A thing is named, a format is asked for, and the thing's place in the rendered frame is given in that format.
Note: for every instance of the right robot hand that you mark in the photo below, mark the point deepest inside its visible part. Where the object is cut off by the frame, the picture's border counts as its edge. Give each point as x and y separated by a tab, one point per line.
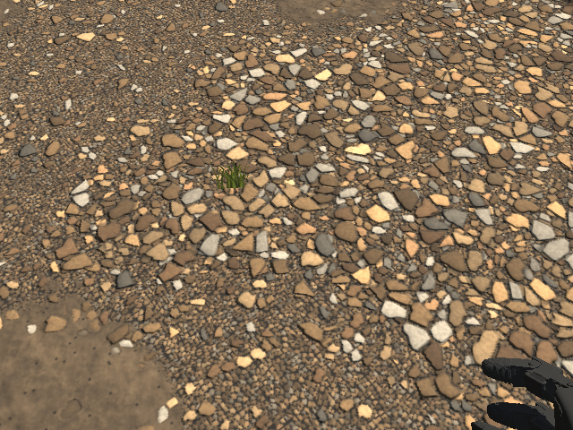
544	380

